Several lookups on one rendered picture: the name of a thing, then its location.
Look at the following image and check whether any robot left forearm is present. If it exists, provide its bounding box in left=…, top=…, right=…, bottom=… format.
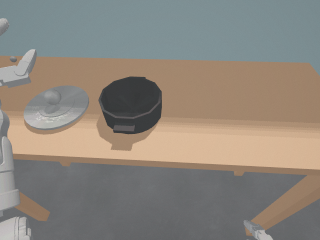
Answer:
left=0, top=100, right=21, bottom=217

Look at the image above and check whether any table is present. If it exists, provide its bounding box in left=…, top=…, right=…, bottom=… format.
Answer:
left=0, top=55, right=320, bottom=236

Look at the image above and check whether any robot left hand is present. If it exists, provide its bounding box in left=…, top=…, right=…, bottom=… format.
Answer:
left=0, top=18, right=37, bottom=88

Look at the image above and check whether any lid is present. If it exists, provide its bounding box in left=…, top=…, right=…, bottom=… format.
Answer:
left=23, top=85, right=89, bottom=131

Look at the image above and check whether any robot right hand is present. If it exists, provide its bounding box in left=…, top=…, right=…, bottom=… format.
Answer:
left=243, top=220, right=273, bottom=240

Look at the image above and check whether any knob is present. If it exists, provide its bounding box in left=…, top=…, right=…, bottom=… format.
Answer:
left=44, top=89, right=62, bottom=105

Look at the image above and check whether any robot left upper arm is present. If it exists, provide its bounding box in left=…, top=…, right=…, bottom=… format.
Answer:
left=0, top=216, right=34, bottom=240

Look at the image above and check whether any pot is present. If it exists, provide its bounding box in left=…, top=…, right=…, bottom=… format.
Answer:
left=98, top=76, right=162, bottom=134

